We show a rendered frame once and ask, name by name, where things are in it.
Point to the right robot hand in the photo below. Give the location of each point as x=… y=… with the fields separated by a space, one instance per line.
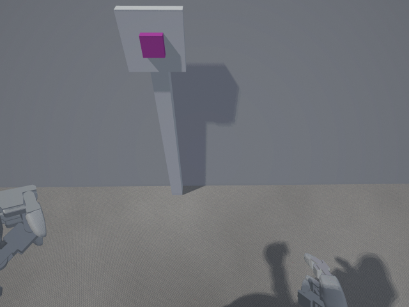
x=325 y=293

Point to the button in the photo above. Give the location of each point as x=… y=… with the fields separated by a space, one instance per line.
x=152 y=45

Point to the panel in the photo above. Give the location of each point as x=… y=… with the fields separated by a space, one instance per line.
x=133 y=20

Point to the left robot hand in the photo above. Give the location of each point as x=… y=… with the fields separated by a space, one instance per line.
x=19 y=209

